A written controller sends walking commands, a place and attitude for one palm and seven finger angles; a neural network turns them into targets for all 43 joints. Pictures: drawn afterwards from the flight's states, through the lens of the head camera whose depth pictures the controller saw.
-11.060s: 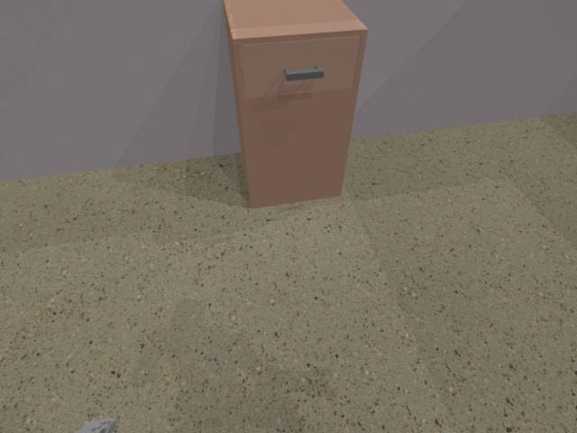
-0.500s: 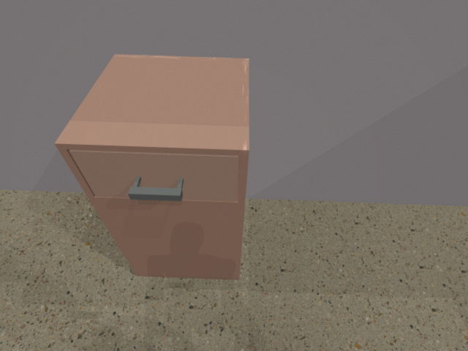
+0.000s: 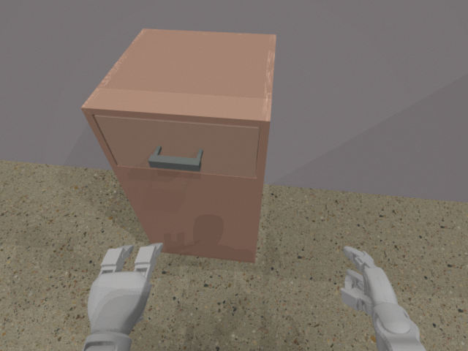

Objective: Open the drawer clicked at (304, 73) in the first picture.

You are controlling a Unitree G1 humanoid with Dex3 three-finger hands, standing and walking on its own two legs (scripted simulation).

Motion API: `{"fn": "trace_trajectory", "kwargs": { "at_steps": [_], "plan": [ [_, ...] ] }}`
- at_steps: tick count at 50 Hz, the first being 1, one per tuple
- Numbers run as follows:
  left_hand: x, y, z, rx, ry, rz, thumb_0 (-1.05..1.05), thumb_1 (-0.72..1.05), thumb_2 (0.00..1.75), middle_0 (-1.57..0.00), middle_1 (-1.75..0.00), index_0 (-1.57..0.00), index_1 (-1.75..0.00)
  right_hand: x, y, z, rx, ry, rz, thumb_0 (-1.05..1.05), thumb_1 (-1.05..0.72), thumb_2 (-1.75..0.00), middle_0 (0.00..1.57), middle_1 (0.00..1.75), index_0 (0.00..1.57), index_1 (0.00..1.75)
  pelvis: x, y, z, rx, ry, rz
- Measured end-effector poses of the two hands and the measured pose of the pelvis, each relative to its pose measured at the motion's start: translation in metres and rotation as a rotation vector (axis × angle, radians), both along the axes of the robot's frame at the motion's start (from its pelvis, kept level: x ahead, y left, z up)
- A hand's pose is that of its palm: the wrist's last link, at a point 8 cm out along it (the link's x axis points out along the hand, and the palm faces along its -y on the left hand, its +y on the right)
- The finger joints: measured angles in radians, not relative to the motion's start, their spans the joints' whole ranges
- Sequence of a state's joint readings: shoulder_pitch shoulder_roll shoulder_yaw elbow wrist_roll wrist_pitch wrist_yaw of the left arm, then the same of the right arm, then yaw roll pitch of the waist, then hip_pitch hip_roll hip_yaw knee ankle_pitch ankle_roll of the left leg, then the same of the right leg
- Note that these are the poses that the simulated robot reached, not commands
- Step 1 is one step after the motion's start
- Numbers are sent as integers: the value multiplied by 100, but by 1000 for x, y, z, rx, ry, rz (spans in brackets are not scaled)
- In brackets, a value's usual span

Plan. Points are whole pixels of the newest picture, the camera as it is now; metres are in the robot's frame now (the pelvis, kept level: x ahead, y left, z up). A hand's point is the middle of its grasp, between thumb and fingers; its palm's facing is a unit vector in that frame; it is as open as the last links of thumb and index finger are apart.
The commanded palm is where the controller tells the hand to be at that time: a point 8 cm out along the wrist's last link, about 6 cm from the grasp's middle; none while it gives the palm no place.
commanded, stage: raise the hand with hooked fingers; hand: left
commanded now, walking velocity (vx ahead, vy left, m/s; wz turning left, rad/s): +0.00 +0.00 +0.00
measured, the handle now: (177, 157) +0.55 +0.24 -0.05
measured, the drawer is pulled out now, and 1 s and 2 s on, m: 0.00 0.00 0.00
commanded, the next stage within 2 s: move the hooked fingers above the handle in 1.38 s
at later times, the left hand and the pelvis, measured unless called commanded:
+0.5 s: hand (118, 238) +0.26 +0.24 +0.04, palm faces +0.05 -0.09 -0.99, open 12.1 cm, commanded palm +0.24 +0.24 +0.11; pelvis +0.01 +0.01 +0.02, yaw +1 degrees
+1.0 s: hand (107, 181) +0.33 +0.27 +0.11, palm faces +0.06 -0.06 -1.00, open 13.8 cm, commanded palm +0.30 +0.27 +0.17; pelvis +0.03 +0.02 +0.04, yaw +2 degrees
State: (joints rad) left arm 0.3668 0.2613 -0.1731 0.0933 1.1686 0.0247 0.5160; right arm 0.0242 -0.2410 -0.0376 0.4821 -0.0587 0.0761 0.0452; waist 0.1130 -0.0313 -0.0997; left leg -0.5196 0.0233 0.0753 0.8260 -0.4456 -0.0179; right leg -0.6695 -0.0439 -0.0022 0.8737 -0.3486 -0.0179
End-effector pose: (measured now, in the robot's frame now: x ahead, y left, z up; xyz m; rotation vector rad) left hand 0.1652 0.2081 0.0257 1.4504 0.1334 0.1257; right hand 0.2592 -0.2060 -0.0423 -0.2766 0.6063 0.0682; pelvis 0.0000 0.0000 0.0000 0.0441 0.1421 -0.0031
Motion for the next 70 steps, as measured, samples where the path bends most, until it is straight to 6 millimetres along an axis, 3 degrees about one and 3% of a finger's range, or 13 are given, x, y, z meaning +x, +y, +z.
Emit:
{"fn": "trace_trajectory", "kwargs": {
  "at_steps": [5, 10, 16, 21, 26, 30, 39, 46, 54, 62, 70],
  "plan": [
    [15, 27, 19, 31, -33, 77, 0, 36, 67, -26, -64, -26, -64, -12, 25, -19, 37, 60, 27, 1, -91, -90, 20, 30, 20, 30, -3, -3, 1, -16, -28, 34],
    [40, 30, 45, 11, -37, 59, 0, 25, 62, -26, -72, -27, -71, -43, 32, -34, 65, 152, 8, 1, -91, -90, 20, 30, 20, 30, -2, 0, 9, -22, -46, 39],
    [56, 22, 55, 1, -2, -29, 0, 11, 56, -27, -81, -28, -80, -80, 13, -44, 37, 260, -61, 1, -90, -90, 20, 30, 20, 30, 2, 5, 18, -19, -51, 24],
    [65, 29, 61, 13, -17, -44, 0, 0, 51, -28, -88, -28, -88, -94, -10, -45, -14, 306, -125, 2, -90, -90, 20, 30, 20, 30, 5, 8, 21, -20, -52, 19],
    [77, 40, 75, 25, -60, -24, 0, -12, 46, -29, -96, -29, -95, -89, -23, -40, -40, 292, -162, 2, -91, -90, 20, 30, 20, 30, 9, 12, 24, -22, -55, 19],
    [88, 43, 86, 24, -71, -14, 0, -21, 42, -30, -101, -30, -101, -74, -22, -32, -33, 255, -166, 2, -91, -90, 20, 30, 20, 30, 12, 14, 27, -22, -63, 19],
    [112, 45, 110, 34, -62, -26, 0, -40, 34, -31, -114, -31, -114, -34, 5, -15, 16, 176, -107, 1, -91, -90, 20, 30, 20, 30, 21, 16, 34, -26, -87, 22],
    [128, 55, 130, 53, -54, -26, 0, -47, 31, -31, -119, -32, -118, -20, 23, -13, 36, 180, -60, 1, -91, -90, 20, 30, 20, 30, 28, 17, 38, -32, -97, 34],
    [146, 66, 148, 51, -43, -34, 0, -49, 30, -31, -120, -32, -119, -27, 21, -18, 32, 233, -68, 1, -91, -90, 20, 30, 20, 30, 32, 19, 41, -36, -94, 39],
    [143, 61, 135, 28, -6, -97, -1, -49, 30, -31, -120, -32, -120, -46, 5, -23, -2, 289, -105, 1, -91, -90, 20, 30, 20, 30, 32, 22, 41, -37, -80, 31],
    [140, 64, 134, 48, -58, -80, 0, -49, 30, -32, -120, -32, -120, -58, 0, -28, -4, 322, -130, 1, -91, -90, 20, 30, 20, 30, 30, 22, 41, -35, -75, 32]
  ]
}}
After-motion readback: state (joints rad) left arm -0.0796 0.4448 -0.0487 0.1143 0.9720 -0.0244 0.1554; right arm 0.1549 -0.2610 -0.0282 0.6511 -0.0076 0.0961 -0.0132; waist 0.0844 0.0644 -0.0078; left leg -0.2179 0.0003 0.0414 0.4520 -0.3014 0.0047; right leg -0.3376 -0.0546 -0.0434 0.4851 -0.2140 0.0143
